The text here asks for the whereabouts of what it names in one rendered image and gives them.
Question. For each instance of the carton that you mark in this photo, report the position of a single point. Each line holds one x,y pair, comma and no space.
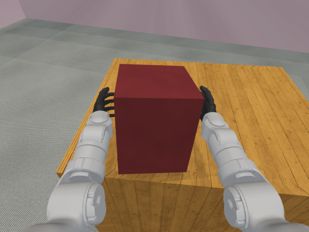
157,111

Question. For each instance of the left robot forearm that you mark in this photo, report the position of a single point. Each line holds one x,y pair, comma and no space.
91,151

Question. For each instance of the pedestal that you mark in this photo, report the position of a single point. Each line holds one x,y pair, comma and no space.
270,117

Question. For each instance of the left robot hand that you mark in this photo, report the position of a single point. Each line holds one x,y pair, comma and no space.
101,102

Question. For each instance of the right robot hand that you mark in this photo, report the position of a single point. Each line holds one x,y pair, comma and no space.
208,105

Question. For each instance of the robot left upper arm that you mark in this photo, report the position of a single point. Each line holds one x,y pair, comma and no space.
74,207

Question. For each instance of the right robot forearm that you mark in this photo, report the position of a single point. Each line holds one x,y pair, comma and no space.
231,160

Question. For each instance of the robot right upper arm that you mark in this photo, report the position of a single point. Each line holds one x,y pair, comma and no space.
256,207

